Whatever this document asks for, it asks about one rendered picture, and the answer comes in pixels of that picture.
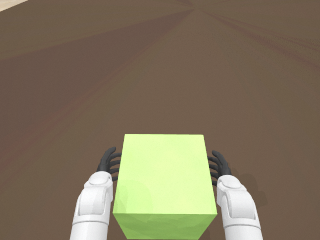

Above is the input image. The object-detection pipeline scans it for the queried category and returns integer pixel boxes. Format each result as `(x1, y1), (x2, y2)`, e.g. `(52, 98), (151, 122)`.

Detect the robot right forearm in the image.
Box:
(216, 175), (263, 240)

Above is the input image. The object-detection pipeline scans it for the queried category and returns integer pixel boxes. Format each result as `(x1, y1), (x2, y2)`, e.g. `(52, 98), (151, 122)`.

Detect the carton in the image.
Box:
(113, 134), (217, 240)

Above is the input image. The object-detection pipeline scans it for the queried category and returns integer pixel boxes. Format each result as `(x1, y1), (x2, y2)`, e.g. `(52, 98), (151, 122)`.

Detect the right robot hand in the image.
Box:
(207, 150), (232, 187)

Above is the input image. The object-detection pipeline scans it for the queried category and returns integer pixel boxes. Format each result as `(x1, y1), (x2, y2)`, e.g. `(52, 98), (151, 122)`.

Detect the robot left forearm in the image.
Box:
(70, 171), (113, 240)

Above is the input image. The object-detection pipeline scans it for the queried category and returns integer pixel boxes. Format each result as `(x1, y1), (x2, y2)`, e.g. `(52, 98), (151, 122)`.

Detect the left robot hand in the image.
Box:
(96, 146), (122, 181)

